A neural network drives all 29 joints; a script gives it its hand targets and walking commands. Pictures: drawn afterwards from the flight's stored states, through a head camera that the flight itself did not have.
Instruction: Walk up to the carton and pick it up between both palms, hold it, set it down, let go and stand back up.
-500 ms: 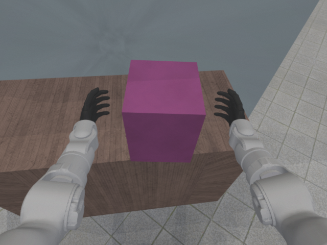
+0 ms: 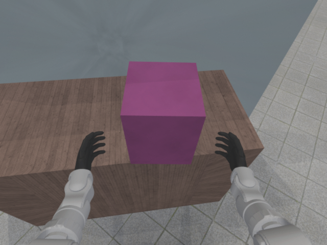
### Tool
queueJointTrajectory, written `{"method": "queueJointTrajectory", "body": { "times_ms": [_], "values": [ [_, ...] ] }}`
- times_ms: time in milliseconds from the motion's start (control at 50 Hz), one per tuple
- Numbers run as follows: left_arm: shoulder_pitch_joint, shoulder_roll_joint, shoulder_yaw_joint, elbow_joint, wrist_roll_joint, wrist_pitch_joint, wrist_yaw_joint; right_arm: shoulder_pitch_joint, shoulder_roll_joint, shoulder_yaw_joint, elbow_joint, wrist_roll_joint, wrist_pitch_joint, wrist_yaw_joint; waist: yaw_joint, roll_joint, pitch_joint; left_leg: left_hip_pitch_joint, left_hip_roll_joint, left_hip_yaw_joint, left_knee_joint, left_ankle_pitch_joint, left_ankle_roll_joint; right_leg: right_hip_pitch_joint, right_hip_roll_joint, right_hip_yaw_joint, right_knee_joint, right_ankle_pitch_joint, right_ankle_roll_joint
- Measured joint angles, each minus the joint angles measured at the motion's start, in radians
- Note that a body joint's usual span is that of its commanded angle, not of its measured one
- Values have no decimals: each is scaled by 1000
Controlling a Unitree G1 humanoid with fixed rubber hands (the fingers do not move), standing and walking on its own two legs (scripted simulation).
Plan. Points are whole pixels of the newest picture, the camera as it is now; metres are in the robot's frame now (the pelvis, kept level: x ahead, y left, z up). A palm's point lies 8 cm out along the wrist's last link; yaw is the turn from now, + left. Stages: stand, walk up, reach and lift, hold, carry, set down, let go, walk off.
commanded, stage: set down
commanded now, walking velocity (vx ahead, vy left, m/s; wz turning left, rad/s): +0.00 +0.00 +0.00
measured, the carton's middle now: (161, 115) +0.48 -0.01 -0.01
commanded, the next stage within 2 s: let go in 1.36 s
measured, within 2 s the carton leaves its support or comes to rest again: neither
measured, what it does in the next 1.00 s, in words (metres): stands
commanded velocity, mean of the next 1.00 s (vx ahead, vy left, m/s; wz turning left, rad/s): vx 0.00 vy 0.00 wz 0.00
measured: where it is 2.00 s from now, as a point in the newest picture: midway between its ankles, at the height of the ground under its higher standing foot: outside the picture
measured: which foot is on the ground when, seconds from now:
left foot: down 0.00-1.00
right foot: down 0.00-1.00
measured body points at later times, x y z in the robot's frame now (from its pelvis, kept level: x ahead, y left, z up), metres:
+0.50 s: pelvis +0.02 +0.00 +0.00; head +0.04 +0.01 +0.45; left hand +0.26 +0.22 -0.05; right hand +0.26 -0.20 -0.05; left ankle +0.02 +0.13 -0.73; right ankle +0.01 -0.08 -0.73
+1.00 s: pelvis +0.03 +0.01 +0.01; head +0.02 +0.02 +0.46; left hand +0.22 +0.23 -0.06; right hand +0.21 -0.20 -0.07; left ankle +0.02 +0.13 -0.73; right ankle +0.01 -0.08 -0.73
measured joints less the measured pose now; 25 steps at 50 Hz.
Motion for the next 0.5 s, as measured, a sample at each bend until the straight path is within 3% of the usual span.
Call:
{"method": "queueJointTrajectory", "body": {
  "times_ms": [260,500],
  "values": [
    [224,19,-23,-127,4,-64,-9,197,43,-15,-70,-45,-109,11,-7,-25,46,54,-7,-16,13,-25,-4,55,-3,-6,19,-33,-2],
    [370,28,-47,-239,18,29,-10,337,51,-24,-148,-100,-71,24,0,-29,89,172,-17,-14,-46,-21,4,171,-8,6,-35,-30,7]
  ]
}}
